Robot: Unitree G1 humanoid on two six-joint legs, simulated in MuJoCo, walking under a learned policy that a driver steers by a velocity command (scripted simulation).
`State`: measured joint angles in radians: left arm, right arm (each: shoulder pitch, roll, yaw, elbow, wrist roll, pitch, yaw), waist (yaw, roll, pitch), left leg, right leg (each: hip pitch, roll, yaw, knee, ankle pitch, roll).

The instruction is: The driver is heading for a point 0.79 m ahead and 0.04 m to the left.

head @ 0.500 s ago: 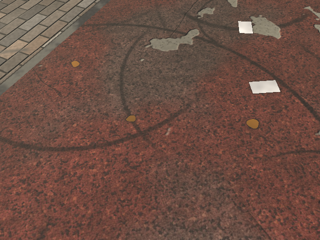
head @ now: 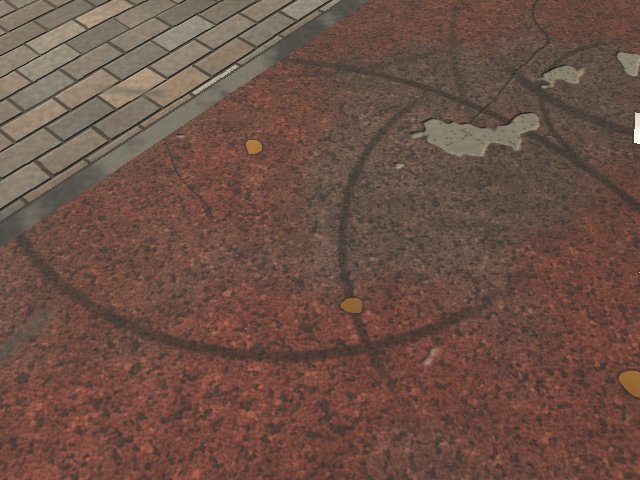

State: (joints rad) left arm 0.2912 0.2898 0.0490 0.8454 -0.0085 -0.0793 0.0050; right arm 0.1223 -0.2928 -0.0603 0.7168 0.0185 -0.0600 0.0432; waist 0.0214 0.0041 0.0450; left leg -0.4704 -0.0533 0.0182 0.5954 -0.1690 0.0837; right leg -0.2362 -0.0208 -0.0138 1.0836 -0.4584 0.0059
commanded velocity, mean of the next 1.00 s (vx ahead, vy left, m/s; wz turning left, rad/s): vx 0.50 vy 0.00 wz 0.21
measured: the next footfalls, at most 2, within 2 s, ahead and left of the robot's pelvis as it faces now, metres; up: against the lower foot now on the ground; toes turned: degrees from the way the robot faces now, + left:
right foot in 0.40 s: +0.42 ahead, -0.12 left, +0.00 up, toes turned +11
left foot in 0.92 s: +0.66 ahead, +0.18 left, +0.00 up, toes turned +12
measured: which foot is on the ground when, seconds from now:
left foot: down 0.00-0.42, up 0.44-0.90, down 0.92-1.00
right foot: up 0.00-0.38, down 0.40-0.94, up 0.96-1.00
